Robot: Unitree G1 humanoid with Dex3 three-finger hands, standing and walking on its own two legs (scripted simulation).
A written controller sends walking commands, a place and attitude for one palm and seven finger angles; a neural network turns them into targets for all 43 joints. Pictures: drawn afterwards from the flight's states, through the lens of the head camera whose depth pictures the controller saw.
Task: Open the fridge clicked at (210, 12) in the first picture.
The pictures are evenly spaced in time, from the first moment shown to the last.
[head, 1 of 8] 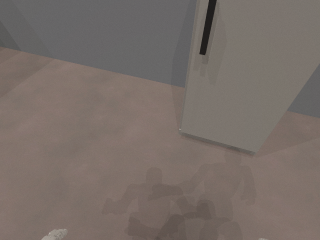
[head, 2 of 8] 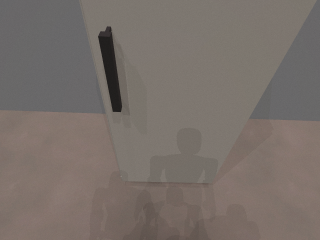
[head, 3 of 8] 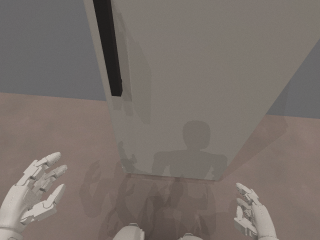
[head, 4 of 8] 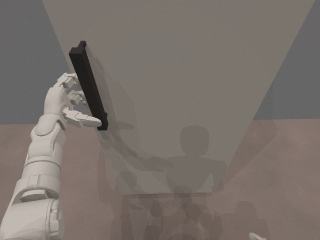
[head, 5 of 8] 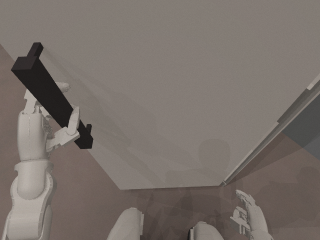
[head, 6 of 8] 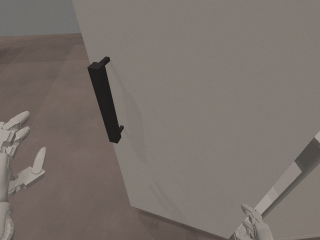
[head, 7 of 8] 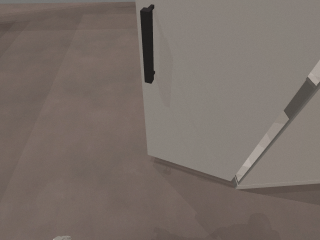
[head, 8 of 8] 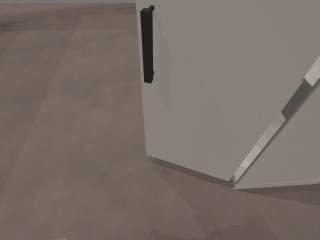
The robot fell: no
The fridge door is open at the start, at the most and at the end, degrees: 0 72 66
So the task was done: yes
